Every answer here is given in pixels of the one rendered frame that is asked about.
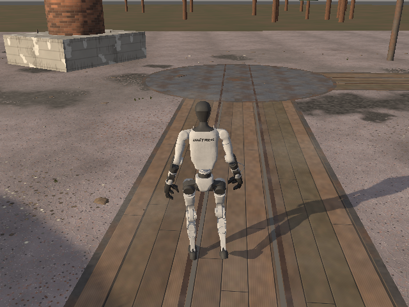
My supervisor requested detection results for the robot left thigh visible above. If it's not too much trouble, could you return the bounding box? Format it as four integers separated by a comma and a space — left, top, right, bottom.
183, 178, 197, 222

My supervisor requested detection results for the robot right hand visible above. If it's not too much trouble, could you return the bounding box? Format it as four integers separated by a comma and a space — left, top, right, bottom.
228, 176, 243, 190

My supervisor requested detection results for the robot right forearm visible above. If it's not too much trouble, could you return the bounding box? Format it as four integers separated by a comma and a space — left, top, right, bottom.
229, 154, 242, 178

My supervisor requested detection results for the robot left forearm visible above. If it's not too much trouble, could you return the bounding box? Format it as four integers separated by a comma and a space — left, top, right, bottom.
166, 156, 179, 185

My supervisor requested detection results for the robot left hand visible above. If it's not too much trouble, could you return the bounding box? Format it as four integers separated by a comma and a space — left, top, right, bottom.
164, 183, 179, 200

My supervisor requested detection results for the left robot upper arm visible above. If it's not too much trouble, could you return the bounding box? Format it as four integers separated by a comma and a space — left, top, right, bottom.
173, 129, 190, 165

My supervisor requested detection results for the robot torso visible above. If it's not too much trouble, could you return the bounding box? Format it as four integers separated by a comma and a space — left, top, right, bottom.
189, 126, 219, 192

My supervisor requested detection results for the right robot upper arm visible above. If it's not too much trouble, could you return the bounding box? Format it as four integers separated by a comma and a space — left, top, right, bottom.
217, 129, 235, 163

